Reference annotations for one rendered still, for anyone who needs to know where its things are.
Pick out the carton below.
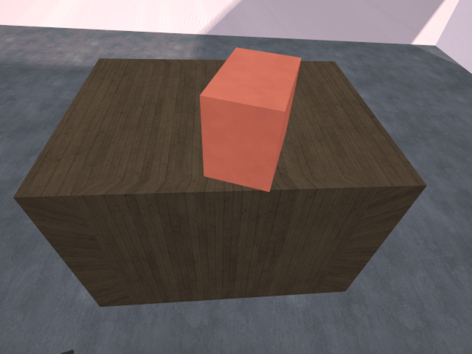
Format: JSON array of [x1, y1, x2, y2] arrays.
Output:
[[200, 47, 302, 192]]

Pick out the pedestal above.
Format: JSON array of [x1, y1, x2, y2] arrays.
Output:
[[14, 58, 427, 307]]

